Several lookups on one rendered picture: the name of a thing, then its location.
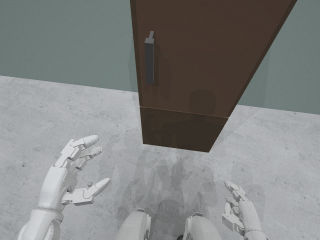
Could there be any right robot thigh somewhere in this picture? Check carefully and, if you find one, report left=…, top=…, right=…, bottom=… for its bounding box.
left=184, top=215, right=222, bottom=240

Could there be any robot right forearm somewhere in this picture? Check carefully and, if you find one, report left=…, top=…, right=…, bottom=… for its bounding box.
left=243, top=230, right=269, bottom=240

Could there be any robot left forearm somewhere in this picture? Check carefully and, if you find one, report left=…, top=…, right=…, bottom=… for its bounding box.
left=17, top=207, right=64, bottom=240

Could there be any robot thigh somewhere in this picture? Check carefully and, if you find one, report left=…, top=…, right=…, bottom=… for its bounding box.
left=184, top=215, right=222, bottom=240
left=114, top=211, right=151, bottom=240

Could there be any robot left hand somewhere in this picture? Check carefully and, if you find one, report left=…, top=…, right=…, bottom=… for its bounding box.
left=38, top=135, right=111, bottom=213

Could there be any cupboard door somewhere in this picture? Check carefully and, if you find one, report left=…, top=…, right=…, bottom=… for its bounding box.
left=136, top=0, right=292, bottom=117

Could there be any left robot thigh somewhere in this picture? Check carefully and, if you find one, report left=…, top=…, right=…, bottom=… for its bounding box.
left=114, top=211, right=151, bottom=240

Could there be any handle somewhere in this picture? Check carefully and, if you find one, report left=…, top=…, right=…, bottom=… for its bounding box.
left=144, top=31, right=155, bottom=85

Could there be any robot right hand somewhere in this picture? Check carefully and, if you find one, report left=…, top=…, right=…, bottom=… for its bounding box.
left=222, top=180, right=263, bottom=238

